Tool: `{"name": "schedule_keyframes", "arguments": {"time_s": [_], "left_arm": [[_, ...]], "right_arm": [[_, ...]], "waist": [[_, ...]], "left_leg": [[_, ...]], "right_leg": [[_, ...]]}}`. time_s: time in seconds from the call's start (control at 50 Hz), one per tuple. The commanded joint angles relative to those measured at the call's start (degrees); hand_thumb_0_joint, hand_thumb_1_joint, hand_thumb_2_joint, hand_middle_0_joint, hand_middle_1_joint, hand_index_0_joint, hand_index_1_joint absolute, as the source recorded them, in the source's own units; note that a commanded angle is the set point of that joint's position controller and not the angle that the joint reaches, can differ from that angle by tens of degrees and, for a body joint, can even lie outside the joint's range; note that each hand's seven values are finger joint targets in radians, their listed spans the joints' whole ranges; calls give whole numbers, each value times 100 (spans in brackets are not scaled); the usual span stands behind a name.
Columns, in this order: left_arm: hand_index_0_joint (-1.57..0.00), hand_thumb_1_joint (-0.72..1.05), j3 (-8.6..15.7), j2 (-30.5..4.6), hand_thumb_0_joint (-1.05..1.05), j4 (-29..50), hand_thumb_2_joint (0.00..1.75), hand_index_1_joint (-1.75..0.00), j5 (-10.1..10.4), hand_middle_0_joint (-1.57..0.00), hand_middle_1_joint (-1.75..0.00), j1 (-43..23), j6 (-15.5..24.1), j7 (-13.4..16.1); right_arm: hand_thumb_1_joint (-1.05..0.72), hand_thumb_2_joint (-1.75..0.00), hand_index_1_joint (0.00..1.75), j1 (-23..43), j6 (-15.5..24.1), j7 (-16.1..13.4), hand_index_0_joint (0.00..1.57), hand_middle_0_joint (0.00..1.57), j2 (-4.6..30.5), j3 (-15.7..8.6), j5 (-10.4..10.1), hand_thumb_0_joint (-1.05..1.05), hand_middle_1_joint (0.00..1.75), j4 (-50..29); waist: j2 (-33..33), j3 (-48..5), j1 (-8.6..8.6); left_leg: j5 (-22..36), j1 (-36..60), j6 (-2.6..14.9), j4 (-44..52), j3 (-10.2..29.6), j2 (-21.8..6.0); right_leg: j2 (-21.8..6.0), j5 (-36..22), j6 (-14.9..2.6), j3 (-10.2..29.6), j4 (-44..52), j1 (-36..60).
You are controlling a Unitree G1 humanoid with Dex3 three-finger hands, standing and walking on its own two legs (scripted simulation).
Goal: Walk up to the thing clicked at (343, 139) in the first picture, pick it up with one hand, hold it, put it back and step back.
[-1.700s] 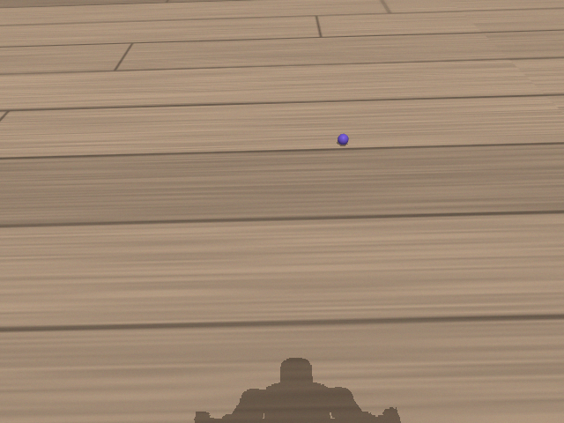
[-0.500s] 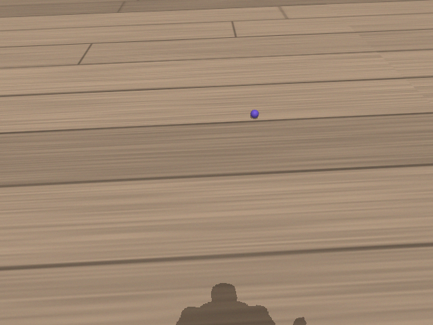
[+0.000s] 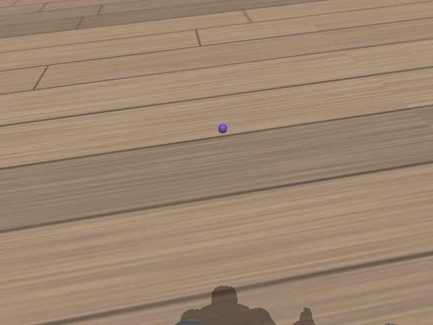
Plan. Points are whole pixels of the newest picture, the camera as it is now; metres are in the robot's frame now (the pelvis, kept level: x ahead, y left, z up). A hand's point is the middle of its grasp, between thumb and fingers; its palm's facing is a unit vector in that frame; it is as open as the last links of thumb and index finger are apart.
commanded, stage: walk up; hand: left
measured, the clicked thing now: (222, 128) +1.54 +0.11 -0.74
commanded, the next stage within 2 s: none
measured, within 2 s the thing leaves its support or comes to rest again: neither
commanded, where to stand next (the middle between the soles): +1.15 -0.03 m, yaw -5 degrees
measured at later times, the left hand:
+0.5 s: hand (133, 213) +0.43 +0.28 -0.12, palm faces -0.17 -0.91 -0.38, open 7.4 cm
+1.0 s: hand (156, 177) +0.56 +0.25 -0.14, palm faces -0.09 -0.92 -0.38, open 7.4 cm
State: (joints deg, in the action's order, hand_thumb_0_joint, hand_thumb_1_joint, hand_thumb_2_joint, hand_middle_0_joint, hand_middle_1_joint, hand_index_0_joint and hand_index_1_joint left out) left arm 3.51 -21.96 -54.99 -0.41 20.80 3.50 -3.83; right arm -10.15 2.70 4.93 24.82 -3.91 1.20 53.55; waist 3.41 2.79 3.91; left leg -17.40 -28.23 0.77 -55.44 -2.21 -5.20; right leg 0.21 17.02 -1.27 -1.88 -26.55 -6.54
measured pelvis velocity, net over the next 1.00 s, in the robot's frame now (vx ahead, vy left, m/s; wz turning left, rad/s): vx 0.51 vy -0.02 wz -0.09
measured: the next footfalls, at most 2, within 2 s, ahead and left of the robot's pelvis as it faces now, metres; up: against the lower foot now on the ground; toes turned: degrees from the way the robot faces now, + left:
left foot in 0.16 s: +0.26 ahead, +0.15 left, +0.00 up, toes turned +4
right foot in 0.60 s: +0.48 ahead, -0.14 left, +0.00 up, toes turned -10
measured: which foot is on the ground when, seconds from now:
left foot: up 0.00-0.14, down 0.16-0.62, up 0.64-1.00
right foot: down 0.00-0.20, up 0.22-0.58, down 0.60-1.00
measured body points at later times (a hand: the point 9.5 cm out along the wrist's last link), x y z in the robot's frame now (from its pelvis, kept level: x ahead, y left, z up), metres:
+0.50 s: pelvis +0.27 +0.02 +0.00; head +0.30 +0.02 +0.45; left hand +0.43 +0.33 -0.10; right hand +0.25 -0.31 -0.11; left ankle +0.22 +0.15 -0.74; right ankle +0.39 -0.14 -0.70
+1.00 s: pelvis +0.51 -0.02 +0.00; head +0.54 -0.03 +0.45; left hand +0.57 +0.30 -0.11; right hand +0.59 -0.35 -0.11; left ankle +0.66 +0.12 -0.71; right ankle +0.44 -0.13 -0.74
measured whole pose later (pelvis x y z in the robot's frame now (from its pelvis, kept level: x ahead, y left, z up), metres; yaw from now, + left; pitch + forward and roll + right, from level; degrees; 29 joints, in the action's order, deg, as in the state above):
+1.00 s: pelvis +0.51 -0.02 +0.00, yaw -5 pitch -2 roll -2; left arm 2.8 -23.3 -49.9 -0.6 20.0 5.5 -2.7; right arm -13.2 2.2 5.1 25.2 -4.5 1.3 49.7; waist 2.7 4.9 2.9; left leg -8.5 -28.7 0.2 -37.8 -0.4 -5.9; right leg -0.3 19.8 -0.5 -5.0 -26.7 -5.1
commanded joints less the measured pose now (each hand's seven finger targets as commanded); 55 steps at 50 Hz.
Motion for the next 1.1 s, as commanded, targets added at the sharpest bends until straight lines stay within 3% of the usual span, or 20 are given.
{"name": "schedule_keyframes", "arguments": {"time_s": [0.0, 0.08, 0.14, 0.16, 0.18, 0.2, 0.28, 0.4, 0.52, 0.56, 0.58, 0.6, 0.62, 0.64, 0.74, 0.86, 0.94, 1.02, 1.06, 1.08], "left_arm": [[-20, 90, 448, -1869, 0, 745, 90, -30, 31, -20, -30, -575, 242, 109], [-20, 90, 418, -1843, 0, 846, 90, -30, -12, -20, -30, -674, 266, 111], [-20, 90, 298, -1504, 0, 859, 90, -30, -11, -20, -30, -335, 233, 137], [-20, 90, 160, -1047, 0, 847, 90, -30, 28, -20, -30, 42, 208, 163], [-20, 90, 94, -884, 0, 925, 90, -30, 89, -20, -30, 206, 201, 193], [-20, 90, 178, -1494, 0, 826, 90, -30, 65, -20, -30, 255, 158, 287], [-20, 90, 214, -1456, 0, 627, 90, -30, 158, -20, -30, -180, 194, 155], [-20, 90, 155, -1157, 0, 995, 90, -30, 72, -20, -30, -872, 75, -80], [-20, 90, 257, -1198, 0, 898, 90, -30, 31, -20, -30, -1152, 68, -136], [-20, 90, 382, -1436, 0, 692, 90, -30, 19, -20, -30, -394, 118, -51], [-20, 90, 510, -1718, 0, 539, 90, -30, -5, -20, -30, 170, 177, 23], [-20, 90, 660, -2175, 0, 562, 90, -30, -21, -20, -30, 615, 211, 110], [-20, 90, 647, -2413, 0, 616, 90, -30, 71, -20, -30, 482, 209, 128], [-20, 90, 630, -2347, 0, 740, 90, -30, 153, -20, -30, 80, 188, 150], [-20, 90, 364, -1605, 0, 869, 90, -30, 137, -20, -30, -576, 314, 229], [-20, 90, 403, -1701, 0, 1043, 90, -30, 20, -20, -30, -494, 395, 210], [-20, 90, 412, -1707, 0, 964, 90, -30, 17, -20, -30, -172, 361, 206], [-20, 90, 376, -1807, 0, 1039, 90, -30, 16, -20, -30, -385, 291, 240], [-20, 90, 123, -1156, 0, 1077, 90, -30, 62, -20, -30, 41, 250, 259], [-20, 90, 65, -929, 0, 1067, 90, -30, 127, -20, -30, 348, 214, 252]], "right_arm": [[-90, -90, 30, 409, 103, 40, 20, 20, 1089, -343, 14, 0, 30, -634], [-90, -90, 30, 288, 196, 7, 20, 20, 979, -402, 3, 0, 30, -708], [-90, -90, 30, -1250, 279, -133, 20, 20, 1267, -603, 81, 0, 30, -323], [-90, -90, 30, -1953, 326, -212, 20, 20, 1593, -738, 192, 0, 30, -250], [-90, -90, 30, -1835, 359, -266, 20, 20, 1853, -759, 154, 0, 30, -449], [-90, -90, 30, -1222, 348, -249, 20, 20, 2002, -783, -44, 0, 30, -599], [-90, -90, 30, -618, 408, -302, 20, 20, 1239, -428, -124, 0, 30, -783], [-90, -90, 30, -602, 477, -287, 20, 20, 1382, -407, -94, 0, 30, -909], [-90, -90, 30, -713, 339, -292, 20, 20, 1439, -398, -89, 0, 30, -882], [-90, -90, 30, -740, 305, -307, 20, 20, 1306, -332, -89, 0, 30, -931], [-90, -90, 30, -1099, 292, -294, 20, 20, 998, -212, -74, 0, 30, -914], [-90, -90, 30, -1486, 276, -272, 20, 20, 567, -63, -84, 0, 30, -967], [-90, -90, 30, -1353, 229, -312, 20, 20, 1118, -188, -131, 0, 30, -901], [-90, -90, 30, -1111, 185, -360, 20, 20, 1421, -253, -92, 0, 30, -805], [-90, -90, 30, -1221, 111, -241, 20, 20, 980, -192, -141, 0, 30, -566], [-90, -90, 30, -427, 70, -50, 20, 20, 900, -281, -35, 0, 30, -792], [-90, -90, 30, 96, 182, 1, 20, 20, 786, -269, -19, 0, 30, -960], [-90, -90, 30, -539, 221, -28, 20, 20, 938, -369, -14, 0, 30, -736], [-90, -90, 30, -1868, 298, -168, 20, 20, 1602, -619, 140, 0, 30, -421], [-90, -90, 30, -1714, 331, -221, 20, 20, 1873, -646, 93, 0, 30, -623]], "waist": [[-1013, 593, -224], [-737, 123, -348], [429, -818, -1061], [1467, -1118, -1290], [1695, -1099, -1082], [1158, -1071, -831], [219, 50, -514], [498, 328, -445], [187, -157, -479], [-470, -632, 22], [-1307, -1060, 255], [-2418, -1358, 297], [-2109, -1148, 291], [-1575, -859, 217], [-1042, 11, -388], [-1030, 191, -256], [-1016, 19, -44], [-641, -287, -532], [1093, -1108, -1111], [1499, -1066, -887]], "left_leg": [[408, -54, -138, 1186, 204, -279], [1119, 1187, -104, 1987, -132, -106], [478, 3583, 246, 2527, -221, 233], [-857, 4364, 518, 3008, 1088, -603], [-1512, 4516, 873, 3849, 3650, -1880], [-1882, 3992, 1368, 4281, 4374, -2271], [1067, 2169, 825, 4039, 1170, -1161], [2070, 1957, 1191, 4139, 178, -1180], [1256, 1801, 892, 3447, -81, -962], [1962, 1582, 673, 1939, -292, -726], [1494, 890, 522, 475, -509, -274], [-1040, -145, 280, -835, -410, 309], [-1349, -912, 148, -1423, -28, 506], [-1176, -950, 136, -1772, 290, 155], [73, -79, 148, -844, 561, -57], [535, -169, -162, 961, 272, -182], [1129, 255, -45, 2040, 38, -42], [983, 1741, 185, 2547, -204, 237], [-246, 3655, 693, 3104, 1192, -543], [-852, 4163, 1092, 3717, 3544, -1735]], "right_leg": [[-1227, 1196, -1053, 1340, 1682, -962], [-1206, -54, -909, 928, 1064, -1062], [-593, -1700, -559, 297, -1892, -1677], [-88, -474, -341, 198, -3529, -2672], [513, 1272, -175, 520, -4323, -3600], [171, 1178, -326, 996, -4745, -3524], [-402, 50, -130, 947, -3909, -2793], [-661, -396, 120, 318, -1961, -2551], [-305, -1248, -101, -232, -722, -999], [-191, -1067, -242, -160, -438, 321], [-229, -359, -349, 123, -226, 1377], [-1666, 393, -641, 2332, 224, 2120], [-2382, 534, -1259, 4216, 1010, 2089], [-2496, 815, -1489, 4196, 1124, 1532], [-1386, -1473, -972, 1350, 1040, -423], [-1411, -404, -1176, 757, 1412, -655], [-1359, -1513, -959, 512, 838, -211], [-1336, -1559, -793, 415, -86, -632], [-501, -1109, -352, -176, -3057, -1933], [256, 1219, -151, 16, -3905, -3228]]}}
